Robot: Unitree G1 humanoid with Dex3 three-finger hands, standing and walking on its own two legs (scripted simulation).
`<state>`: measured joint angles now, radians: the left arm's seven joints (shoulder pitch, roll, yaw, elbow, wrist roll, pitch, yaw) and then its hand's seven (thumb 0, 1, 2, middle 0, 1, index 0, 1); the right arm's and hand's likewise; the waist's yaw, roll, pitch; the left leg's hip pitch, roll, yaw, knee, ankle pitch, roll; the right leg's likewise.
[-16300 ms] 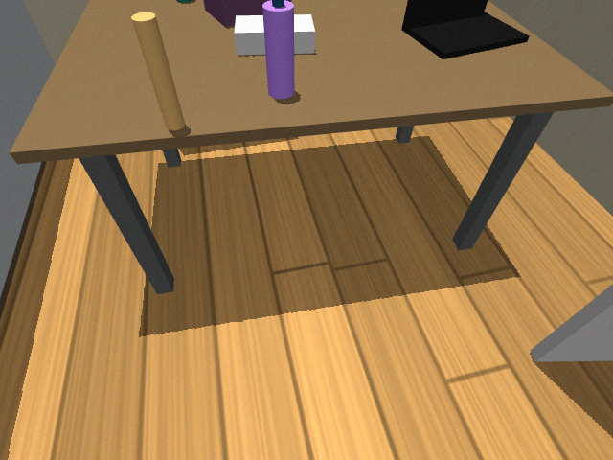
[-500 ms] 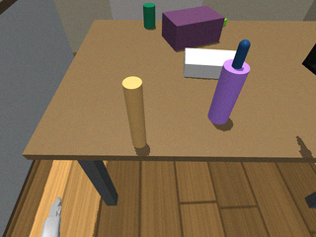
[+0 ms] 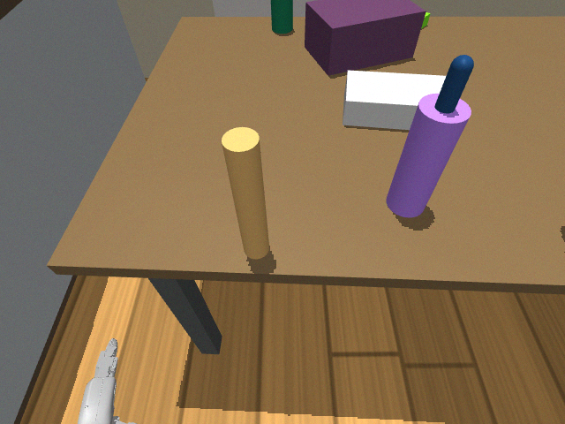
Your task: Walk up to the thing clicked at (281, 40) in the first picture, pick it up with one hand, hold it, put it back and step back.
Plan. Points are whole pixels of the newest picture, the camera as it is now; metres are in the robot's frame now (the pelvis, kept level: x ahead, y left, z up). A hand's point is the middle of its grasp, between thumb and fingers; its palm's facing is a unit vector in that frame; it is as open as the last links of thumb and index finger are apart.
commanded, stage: go down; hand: right
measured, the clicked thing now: (429, 145) +0.49 -0.20 +0.12
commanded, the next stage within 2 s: approach in 1.12 s
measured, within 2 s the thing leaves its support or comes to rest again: neither
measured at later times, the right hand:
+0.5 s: hand out of the picture +0.37 -0.40 +0.15, palm faces +0.18 +0.98 +0.00, open 17.7 cm
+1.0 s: hand out of the picture +0.37 -0.40 +0.16, palm faces +0.19 +0.98 +0.00, open 17.7 cm
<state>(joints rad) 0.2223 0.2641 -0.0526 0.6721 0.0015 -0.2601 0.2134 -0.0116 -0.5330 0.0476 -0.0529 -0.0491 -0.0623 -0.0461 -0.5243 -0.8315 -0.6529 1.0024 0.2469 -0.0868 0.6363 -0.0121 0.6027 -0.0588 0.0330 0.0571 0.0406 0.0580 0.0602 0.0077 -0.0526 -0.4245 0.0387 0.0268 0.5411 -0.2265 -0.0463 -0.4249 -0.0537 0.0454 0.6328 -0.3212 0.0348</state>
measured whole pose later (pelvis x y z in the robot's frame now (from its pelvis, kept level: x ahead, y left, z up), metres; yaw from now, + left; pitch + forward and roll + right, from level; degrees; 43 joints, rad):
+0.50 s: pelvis +0.00 -0.01 -0.01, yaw +0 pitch +9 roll +3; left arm 0.24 0.26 -0.07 0.62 0.00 -0.26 0.20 -0.01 -0.54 0.05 -0.05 -0.05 -0.06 -0.05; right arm -0.59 -0.90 -0.65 1.06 0.22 -0.09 0.64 -0.01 0.61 -0.06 0.03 0.06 0.04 0.06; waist 0.08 0.01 -0.07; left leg -0.49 0.04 0.03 0.59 -0.25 -0.05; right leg -0.50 -0.06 0.05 0.71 -0.36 0.03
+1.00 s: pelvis +0.00 -0.01 -0.01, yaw +0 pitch +9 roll +3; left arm 0.27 0.26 -0.07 0.56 0.00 -0.25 0.19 -0.01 -0.53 0.05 -0.05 -0.04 -0.06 -0.04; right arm -0.61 -0.92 -0.66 1.07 0.20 -0.07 0.64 -0.01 0.60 -0.06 0.04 0.06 0.04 0.06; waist 0.08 0.01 -0.08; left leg -0.51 0.04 0.03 0.61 -0.26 -0.05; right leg -0.53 -0.05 0.06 0.74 -0.37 0.03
